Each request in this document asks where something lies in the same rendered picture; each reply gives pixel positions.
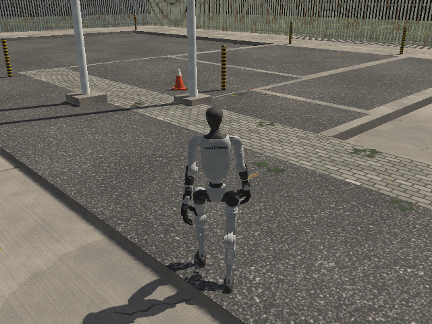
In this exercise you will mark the left robot forearm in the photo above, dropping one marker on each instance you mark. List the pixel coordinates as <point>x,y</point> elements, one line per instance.
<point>188,187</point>

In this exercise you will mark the robot left shin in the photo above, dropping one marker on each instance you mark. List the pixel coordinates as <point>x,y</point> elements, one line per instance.
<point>200,236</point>

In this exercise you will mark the left robot upper arm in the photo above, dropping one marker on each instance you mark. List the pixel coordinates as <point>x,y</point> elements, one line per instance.
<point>193,144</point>

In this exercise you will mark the robot left hand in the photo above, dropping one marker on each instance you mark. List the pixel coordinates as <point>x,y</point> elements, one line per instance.
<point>184,211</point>

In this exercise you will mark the right robot forearm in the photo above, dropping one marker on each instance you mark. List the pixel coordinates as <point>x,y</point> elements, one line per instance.
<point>245,179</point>

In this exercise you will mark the right robot upper arm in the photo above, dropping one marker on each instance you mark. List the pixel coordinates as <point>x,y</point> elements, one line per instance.
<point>239,153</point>

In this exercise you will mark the robot right thigh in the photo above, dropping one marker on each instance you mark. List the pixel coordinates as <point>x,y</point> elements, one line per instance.
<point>231,213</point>

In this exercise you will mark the robot right hand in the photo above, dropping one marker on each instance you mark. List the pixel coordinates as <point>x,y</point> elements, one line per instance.
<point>241,193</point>

